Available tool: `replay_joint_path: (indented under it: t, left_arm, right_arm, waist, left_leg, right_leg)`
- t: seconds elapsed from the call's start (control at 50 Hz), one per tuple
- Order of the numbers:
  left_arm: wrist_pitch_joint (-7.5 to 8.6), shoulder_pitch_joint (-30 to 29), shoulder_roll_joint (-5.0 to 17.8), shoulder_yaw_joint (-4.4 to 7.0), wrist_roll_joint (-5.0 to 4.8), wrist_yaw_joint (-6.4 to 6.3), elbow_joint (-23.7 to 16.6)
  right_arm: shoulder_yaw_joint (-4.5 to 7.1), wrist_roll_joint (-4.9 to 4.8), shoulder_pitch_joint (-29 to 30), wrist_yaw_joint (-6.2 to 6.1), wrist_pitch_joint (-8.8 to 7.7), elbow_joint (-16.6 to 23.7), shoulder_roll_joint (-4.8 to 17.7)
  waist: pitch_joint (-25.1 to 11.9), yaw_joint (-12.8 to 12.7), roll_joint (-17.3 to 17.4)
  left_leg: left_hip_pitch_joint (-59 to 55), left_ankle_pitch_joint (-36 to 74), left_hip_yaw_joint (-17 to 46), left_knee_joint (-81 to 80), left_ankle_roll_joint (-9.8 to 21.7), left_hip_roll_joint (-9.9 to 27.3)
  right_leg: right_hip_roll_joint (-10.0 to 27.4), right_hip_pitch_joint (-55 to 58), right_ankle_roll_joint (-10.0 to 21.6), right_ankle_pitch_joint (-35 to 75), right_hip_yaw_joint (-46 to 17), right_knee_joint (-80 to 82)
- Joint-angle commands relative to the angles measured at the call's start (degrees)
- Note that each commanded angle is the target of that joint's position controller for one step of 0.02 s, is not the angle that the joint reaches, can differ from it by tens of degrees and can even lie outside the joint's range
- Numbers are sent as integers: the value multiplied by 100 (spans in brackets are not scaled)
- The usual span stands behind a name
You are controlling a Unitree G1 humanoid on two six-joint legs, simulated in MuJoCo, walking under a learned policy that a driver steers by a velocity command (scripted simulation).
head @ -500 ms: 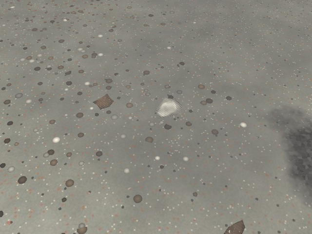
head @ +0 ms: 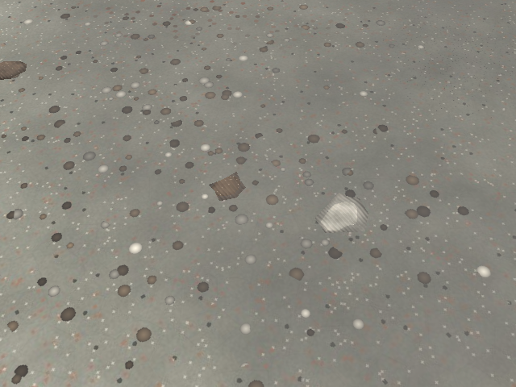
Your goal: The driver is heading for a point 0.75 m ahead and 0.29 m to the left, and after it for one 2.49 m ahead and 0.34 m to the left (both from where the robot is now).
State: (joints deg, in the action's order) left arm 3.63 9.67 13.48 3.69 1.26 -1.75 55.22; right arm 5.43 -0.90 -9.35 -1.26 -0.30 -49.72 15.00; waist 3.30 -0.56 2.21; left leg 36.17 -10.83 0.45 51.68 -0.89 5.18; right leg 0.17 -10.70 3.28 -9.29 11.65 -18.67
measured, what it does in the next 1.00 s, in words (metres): steps on the spot, turning left: left foot, then right foot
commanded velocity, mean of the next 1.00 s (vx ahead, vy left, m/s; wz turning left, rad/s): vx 0.03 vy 0.00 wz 0.49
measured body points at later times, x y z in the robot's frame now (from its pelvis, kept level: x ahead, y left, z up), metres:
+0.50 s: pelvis +0.07 +0.04 -0.01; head +0.11 +0.07 +0.44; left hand +0.15 +0.35 -0.13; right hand +0.29 -0.21 -0.10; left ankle +0.10 +0.13 -0.75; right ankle +0.14 -0.12 -0.70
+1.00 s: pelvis +0.09 +0.02 -0.01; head +0.12 +0.03 +0.44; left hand +0.03 +0.31 -0.12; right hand +0.36 -0.13 -0.11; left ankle +0.02 +0.13 -0.74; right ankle +0.15 -0.10 -0.75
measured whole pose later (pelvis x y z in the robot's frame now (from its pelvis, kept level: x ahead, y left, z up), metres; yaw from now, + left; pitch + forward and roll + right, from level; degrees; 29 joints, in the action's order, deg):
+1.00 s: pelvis +0.09 +0.02 -0.01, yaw +29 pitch +1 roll +1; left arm -0.4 10.3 15.4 3.3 -0.7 -1.3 48.7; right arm 3.7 -0.6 -9.5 -1.0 2.5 -38.5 16.1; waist 2.1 -2.1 0.6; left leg 16.5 -16.4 1.6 32.5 -2.7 0.2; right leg 3.2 -13.5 -1.0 -15.0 1.6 -27.5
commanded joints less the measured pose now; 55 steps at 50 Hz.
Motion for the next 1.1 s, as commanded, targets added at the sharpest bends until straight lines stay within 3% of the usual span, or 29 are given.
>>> replay_joint_path:
  t: [0.02,0.14,0.16,0.18,0.2,0.22,0.24,0.26,0.28,0.32,0.36,0.44,0.58,0.64,0.66,0.68,0.7,0.72,0.76,0.82,0.88,0.94,0.98,1.0,1.02,1.04,1.06,1.08,1.1]
  left_arm:
    - [-50,-372,1014,204,-59,-128,-406]
    - [-317,-339,1217,298,-245,-138,-474]
    - [-351,-385,1195,300,-286,-150,-492]
    - [-365,-97,1096,290,-262,-132,-410]
    - [-339,-149,908,232,-78,-96,-584]
    - [-294,-265,588,121,58,-44,-887]
    - [-272,-549,802,178,-45,30,-845]
    - [-270,-684,857,198,-212,48,-887]
    - [-287,-642,835,212,-202,-7,-790]
    - [-345,-621,992,282,-99,-84,-768]
    - [-360,-496,872,270,-119,-95,-761]
    - [-348,-662,730,206,-125,-117,-827]
    - [-207,-538,867,213,-185,32,-877]
    - [-135,108,1004,276,-162,122,-721]
    - [-164,313,1421,372,-50,100,-710]
    - [-231,92,1824,428,102,72,-760]
    - [-207,-152,1516,355,176,48,-965]
    - [-204,-473,1188,274,119,4,-1099]
    - [-224,-677,958,199,-82,-23,-1155]
    - [-294,-300,993,175,-91,-57,-1064]
    - [-335,-133,1126,199,-110,-64,-1020]
    - [-358,-23,1325,237,-162,6,-973]
    - [-364,-92,1277,191,-246,41,-945]
    - [-339,97,1148,139,-273,61,-853]
    - [-273,272,959,60,-157,108,-820]
    - [-175,453,640,-51,107,197,-894]
    - [-164,170,534,-94,7,173,-961]
    - [-181,-69,813,-43,-60,155,-964]
    - [-180,-317,934,4,-115,154,-991]
  right_arm:
    - [38,15,-138,98,40,365,224]
    - [115,-5,180,294,137,824,401]
    - [143,-1,-13,307,118,807,429]
    - [253,41,-372,253,86,749,701]
    - [461,108,-774,123,62,757,1425]
    - [472,233,-787,98,40,846,1770]
    - [343,212,-829,162,-32,893,1347]
    - [308,165,-486,160,-96,967,1238]
    - [291,66,-144,123,-105,1027,1139]
    - [219,30,203,41,-40,1132,967]
    - [220,93,168,-3,-25,1175,1002]
    - [252,54,57,-88,9,1209,1128]
    - [219,70,202,-89,132,1391,1130]
    - [162,-17,333,-139,224,1505,1030]
    - [83,5,155,-146,242,1553,724]
    - [93,-27,-49,-118,186,1739,662]
    - [228,61,3,-68,109,1703,1193]
    - [318,19,-99,-41,120,1549,1386]
    - [272,61,-289,-79,230,1342,1089]
    - [119,-2,-53,-60,244,1477,702]
    - [-31,48,255,-34,211,1632,485]
    - [-54,19,240,9,200,1629,568]
    - [-27,26,-139,25,197,1434,584]
    - [-11,51,-230,23,203,1381,647]
    - [26,78,-306,-20,216,1414,873]
    - [85,152,-373,-91,264,1478,1289]
    - [-63,227,-241,-11,213,1373,810]
    - [-56,173,-121,55,152,1399,736]
    - [26,139,-348,57,130,1289,969]
  waist:
    - [-616,97,-700]
    - [-508,89,-781]
    - [-591,231,-713]
    - [-833,349,-349]
    - [-1139,388,840]
    - [-1580,178,1671]
    - [-1923,415,693]
    - [-1582,300,459]
    - [-1293,142,112]
    - [-1081,-43,270]
    - [-1127,-92,391]
    - [-1115,38,490]
    - [-1009,98,785]
    - [-1044,-233,634]
    - [-1142,-126,-317]
    - [-864,203,-1924]
    - [-829,105,-1662]
    - [-760,199,-1172]
    - [-552,221,-934]
    - [-475,25,-1024]
    - [-640,-153,-1255]
    - [-673,-236,-1433]
    - [-628,-12,-1277]
    - [-595,34,-1130]
    - [-844,-31,-692]
    - [-1143,-278,642]
    - [-1216,-132,1064]
    - [-908,-3,800]
    - [-638,218,915]
  left_leg:
    - [-755,432,-121,-572,11,56]
    - [-851,-406,-429,-1560,314,-180]
    - [-1268,-14,-550,-2101,434,-328]
    - [-2072,999,-368,-2662,647,-448]
    - [-3209,3748,1118,-2724,1102,536]
    - [-4211,4804,3048,-2743,2398,1702]
    - [-4148,4270,2867,-2861,2389,1619]
    - [-3838,3706,2273,-2933,2079,1333]
    - [-3484,2935,1904,-2996,1728,1011]
    - [-2729,2270,1636,-3175,1511,729]
    - [-2575,2155,1591,-3229,1512,594]
    - [-2579,1384,1820,-3228,1458,514]
    - [-2380,769,2559,-3097,1325,378]
    - [-1981,669,2470,-2601,891,-26]
    - [-1168,-611,1865,-1548,561,-546]
    - [48,-2499,749,-381,251,-1499]
    - [135,-2526,919,905,57,-1026]
    - [-21,-2081,954,1383,6,-935]
    - [43,-1488,841,1830,-183,-937]
    - [-61,-1208,551,1339,-333,-928]
    - [-625,-1265,293,-104,-388,-632]
    - [-1513,-1225,-88,-1261,-325,-598]
    - [-2277,-191,-239,-2646,-130,-681]
    - [-2782,394,-133,-3343,32,-652]
    - [-3578,1396,511,-3263,203,-132]
    - [-4178,3273,1542,-2825,652,920]
    - [-3350,1744,1730,-3091,1245,1126]
    - [-3147,-271,1638,-3343,1185,729]
    - [-3129,-1767,1783,-3630,1128,640]
  right_leg:
    - [1625,130,888,2580,-345,546]
    - [1957,844,576,2395,-426,-355]
    - [1840,806,382,2510,-289,-797]
    - [1492,568,45,2402,-72,-1642]
    - [916,-656,-424,852,234,-3286]
    - [-90,-2440,-768,-3120,-303,-4825]
    - [9,-2639,-674,-3146,-1343,-5433]
    - [110,-2845,-559,-2637,-1441,-5451]
    - [231,-2879,-536,-2146,-1479,-5167]
    - [252,-2456,-568,-1580,-1482,-4778]
    - [118,-2244,-613,-1324,-1473,-4418]
    - [10,-2075,-734,-1088,-1583,-3325]
    - [-198,-1297,-652,-1114,-1632,-1958]
    - [7,-95,-396,-42,-1581,-303]
    - [1163,656,-8,217,-2556,4]
    - [2272,668,968,1419,-4007,233]
    - [2612,295,1421,1556,-4212,285]
    - [2191,140,1192,1483,-3523,157]
    - [1542,149,764,1276,-2653,28]
    - [1282,323,849,1542,-2107,58]
    - [1314,587,862,1588,-1938,-41]
    - [1409,377,895,1769,-1971,-139]
    - [1337,168,738,1725,-1917,-394]
    - [1230,-50,484,1473,-1861,-502]
    - [1035,-487,69,835,-1690,-782]
    - [523,-1164,-381,-904,-1158,-1588]
    - [369,-955,-547,-1659,-1124,-1378]
    - [235,-924,-612,-1445,-911,-1537]
    - [17,-1363,-596,-1474,-681,-1924]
